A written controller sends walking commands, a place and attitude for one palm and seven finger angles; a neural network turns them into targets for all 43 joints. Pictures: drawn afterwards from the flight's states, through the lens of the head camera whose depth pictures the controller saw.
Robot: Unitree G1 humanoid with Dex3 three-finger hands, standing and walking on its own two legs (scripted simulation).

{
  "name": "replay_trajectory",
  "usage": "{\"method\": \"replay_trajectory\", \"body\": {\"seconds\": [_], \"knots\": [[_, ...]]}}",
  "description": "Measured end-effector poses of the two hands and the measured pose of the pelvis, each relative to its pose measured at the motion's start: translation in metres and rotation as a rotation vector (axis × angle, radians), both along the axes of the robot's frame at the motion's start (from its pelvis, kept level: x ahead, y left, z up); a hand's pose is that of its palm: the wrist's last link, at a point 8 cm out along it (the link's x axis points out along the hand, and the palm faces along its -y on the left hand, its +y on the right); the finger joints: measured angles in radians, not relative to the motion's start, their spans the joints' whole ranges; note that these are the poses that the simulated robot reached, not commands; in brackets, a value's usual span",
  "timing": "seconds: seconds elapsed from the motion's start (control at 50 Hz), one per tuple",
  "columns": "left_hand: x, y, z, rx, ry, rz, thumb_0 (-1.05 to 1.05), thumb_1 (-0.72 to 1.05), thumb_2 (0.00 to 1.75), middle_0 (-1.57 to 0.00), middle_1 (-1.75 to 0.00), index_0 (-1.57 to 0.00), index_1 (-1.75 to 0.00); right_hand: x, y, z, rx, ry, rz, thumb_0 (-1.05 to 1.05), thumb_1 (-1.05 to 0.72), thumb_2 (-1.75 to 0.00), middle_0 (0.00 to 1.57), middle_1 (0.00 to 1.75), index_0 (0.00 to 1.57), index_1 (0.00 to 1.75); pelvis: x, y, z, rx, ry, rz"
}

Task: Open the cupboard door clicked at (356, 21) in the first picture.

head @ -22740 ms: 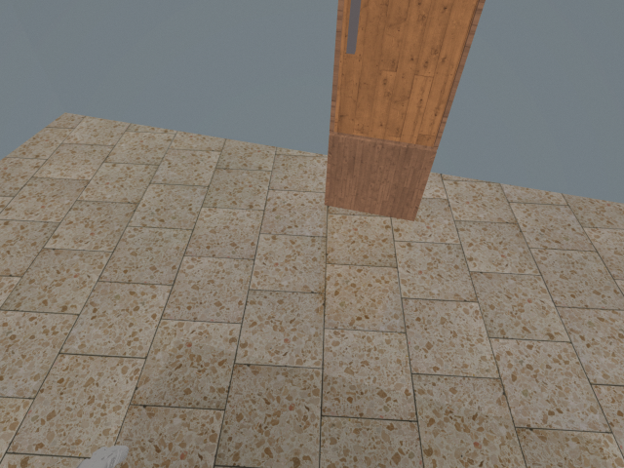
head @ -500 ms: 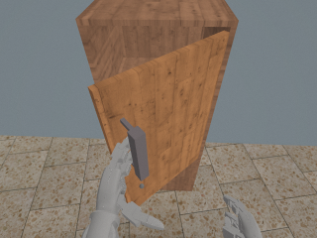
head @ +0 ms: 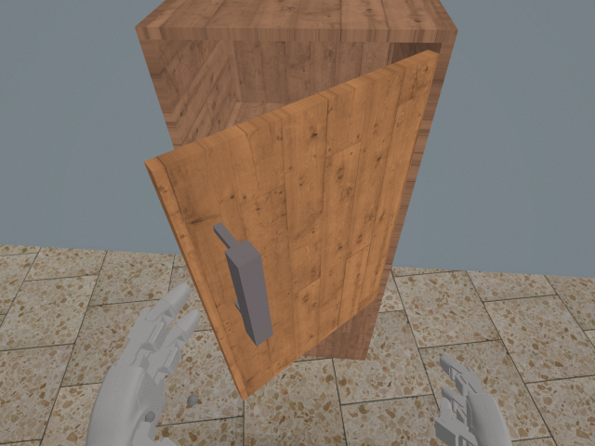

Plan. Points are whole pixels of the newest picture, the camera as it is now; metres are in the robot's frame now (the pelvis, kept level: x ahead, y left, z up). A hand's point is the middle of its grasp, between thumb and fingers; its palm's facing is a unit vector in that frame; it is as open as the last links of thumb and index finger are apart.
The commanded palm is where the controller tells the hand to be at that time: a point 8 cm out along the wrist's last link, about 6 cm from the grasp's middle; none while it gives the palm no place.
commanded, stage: slide the hand sideways off the handle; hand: left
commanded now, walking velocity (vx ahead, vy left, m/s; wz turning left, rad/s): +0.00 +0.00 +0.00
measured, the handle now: (242, 286) +0.28 +0.09 +0.11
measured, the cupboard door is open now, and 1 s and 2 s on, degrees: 42 42 42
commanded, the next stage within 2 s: draw the hand back to the body in 0.22 s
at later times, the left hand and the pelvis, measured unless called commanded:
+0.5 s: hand (162, 397) +0.15 +0.15 +0.11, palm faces -0.04 -1.00 -0.05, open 16.3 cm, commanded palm +0.12 +0.21 +0.13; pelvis -0.01 +0.01 +0.00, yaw +0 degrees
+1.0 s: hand (83, 358) +0.17 +0.22 +0.14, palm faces +0.21 -0.94 -0.28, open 15.1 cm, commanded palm +0.13 +0.27 +0.17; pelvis +0.00 +0.03 +0.02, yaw +0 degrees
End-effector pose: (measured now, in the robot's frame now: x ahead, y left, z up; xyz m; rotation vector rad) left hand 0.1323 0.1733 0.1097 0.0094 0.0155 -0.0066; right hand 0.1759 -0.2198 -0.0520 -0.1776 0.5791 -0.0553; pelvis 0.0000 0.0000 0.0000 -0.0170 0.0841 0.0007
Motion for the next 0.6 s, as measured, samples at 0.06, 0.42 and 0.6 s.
{"method": "replay_trajectory", "body": {"seconds": [0.06, 0.42, 0.6], "knots": [[-0.002, 0.003, -0.001, 0.006, -0.001, -0.01, -0.01, -0.5, 0.3, -0.15, -0.3, -0.16, -0.3, -0.001, -0.001, -0.003, 0.002, 0.0, -0.013, 0.02, -0.91, -0.9, 0.2, 0.3, 0.2, 0.3, -0.001, -0.001, -0.002, -0.001, 0.005, 0.001], [-0.005, 0.021, -0.002, -0.002, -0.023, -0.04, -0.01, -0.5, 0.3, -0.15, -0.3, -0.15, -0.3, -0.006, 0.009, -0.002, -0.005, -0.032, -0.033, 0.02, -0.91, -0.9, 0.2, 0.3, 0.2, 0.3, -0.009, 0.009, -0.005, -0.017, 0.004, 0.004], [0.005, 0.046, 0.013, 0.043, -0.026, -0.001, -0.01, -0.5, 0.3, -0.15, -0.3, -0.16, -0.3, -0.008, 0.022, 0.002, 0.016, -0.032, -0.042, 0.02, -0.91, -0.9, 0.2, 0.3, 0.2, 0.3, -0.006, 0.016, 0.001, -0.019, -0.012, -0.003]]}}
